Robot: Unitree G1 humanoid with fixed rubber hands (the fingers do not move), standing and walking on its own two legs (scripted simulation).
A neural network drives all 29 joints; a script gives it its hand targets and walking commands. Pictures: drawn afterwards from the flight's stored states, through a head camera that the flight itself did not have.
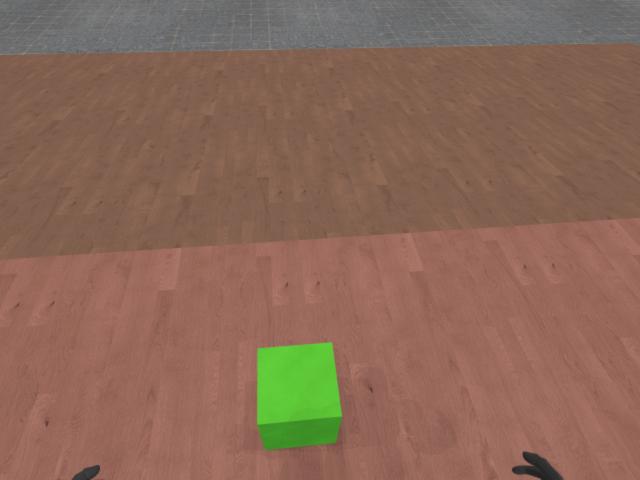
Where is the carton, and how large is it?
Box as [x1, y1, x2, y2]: [257, 342, 341, 449]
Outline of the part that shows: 331,342 258,348 257,424 265,449 335,442 341,418 341,412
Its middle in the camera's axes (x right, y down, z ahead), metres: -0.06 +0.46 +1.11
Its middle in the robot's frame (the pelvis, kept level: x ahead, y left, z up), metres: +0.44 +0.03 -0.66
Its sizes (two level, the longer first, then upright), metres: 0.210 0.200 0.250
